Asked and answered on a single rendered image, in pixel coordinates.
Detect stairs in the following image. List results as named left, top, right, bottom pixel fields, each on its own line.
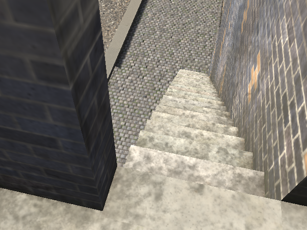
left=124, top=69, right=265, bottom=197

